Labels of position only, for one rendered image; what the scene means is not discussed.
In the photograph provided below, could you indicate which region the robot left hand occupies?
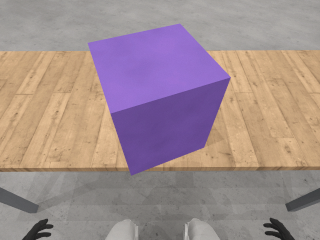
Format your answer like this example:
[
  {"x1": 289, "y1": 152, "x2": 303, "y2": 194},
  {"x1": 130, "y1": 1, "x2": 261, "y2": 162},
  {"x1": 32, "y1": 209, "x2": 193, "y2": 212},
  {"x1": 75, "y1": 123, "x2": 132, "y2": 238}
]
[{"x1": 22, "y1": 219, "x2": 54, "y2": 240}]

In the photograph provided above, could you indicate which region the robot thigh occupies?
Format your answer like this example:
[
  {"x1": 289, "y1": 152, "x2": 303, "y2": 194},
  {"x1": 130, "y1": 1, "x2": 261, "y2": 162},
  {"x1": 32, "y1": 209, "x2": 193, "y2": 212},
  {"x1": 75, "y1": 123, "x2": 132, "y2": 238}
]
[
  {"x1": 105, "y1": 221, "x2": 139, "y2": 240},
  {"x1": 183, "y1": 220, "x2": 220, "y2": 240}
]

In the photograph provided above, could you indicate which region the table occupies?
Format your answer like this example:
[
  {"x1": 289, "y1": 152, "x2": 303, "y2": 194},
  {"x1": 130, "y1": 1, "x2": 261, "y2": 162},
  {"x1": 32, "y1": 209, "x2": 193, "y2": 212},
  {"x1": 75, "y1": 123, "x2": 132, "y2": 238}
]
[{"x1": 0, "y1": 50, "x2": 320, "y2": 213}]

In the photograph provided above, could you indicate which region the right robot thigh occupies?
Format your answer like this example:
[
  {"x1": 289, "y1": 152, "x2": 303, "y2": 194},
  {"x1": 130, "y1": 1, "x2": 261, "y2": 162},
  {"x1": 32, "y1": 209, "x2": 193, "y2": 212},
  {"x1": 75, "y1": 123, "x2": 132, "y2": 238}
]
[{"x1": 183, "y1": 220, "x2": 220, "y2": 240}]

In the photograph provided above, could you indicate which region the left robot thigh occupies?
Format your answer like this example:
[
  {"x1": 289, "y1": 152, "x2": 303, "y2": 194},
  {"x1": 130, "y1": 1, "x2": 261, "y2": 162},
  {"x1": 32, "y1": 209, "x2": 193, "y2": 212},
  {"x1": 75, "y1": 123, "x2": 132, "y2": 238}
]
[{"x1": 105, "y1": 221, "x2": 139, "y2": 240}]

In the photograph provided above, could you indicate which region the carton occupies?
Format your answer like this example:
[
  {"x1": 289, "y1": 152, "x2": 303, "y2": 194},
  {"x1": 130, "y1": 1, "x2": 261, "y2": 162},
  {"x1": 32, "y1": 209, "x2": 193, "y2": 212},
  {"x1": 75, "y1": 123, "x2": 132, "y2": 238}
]
[{"x1": 88, "y1": 23, "x2": 231, "y2": 176}]

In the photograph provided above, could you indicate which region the robot right hand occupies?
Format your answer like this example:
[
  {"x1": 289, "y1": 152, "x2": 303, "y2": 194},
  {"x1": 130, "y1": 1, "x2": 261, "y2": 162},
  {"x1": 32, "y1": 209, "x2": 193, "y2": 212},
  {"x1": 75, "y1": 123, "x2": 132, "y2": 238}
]
[{"x1": 263, "y1": 217, "x2": 295, "y2": 240}]

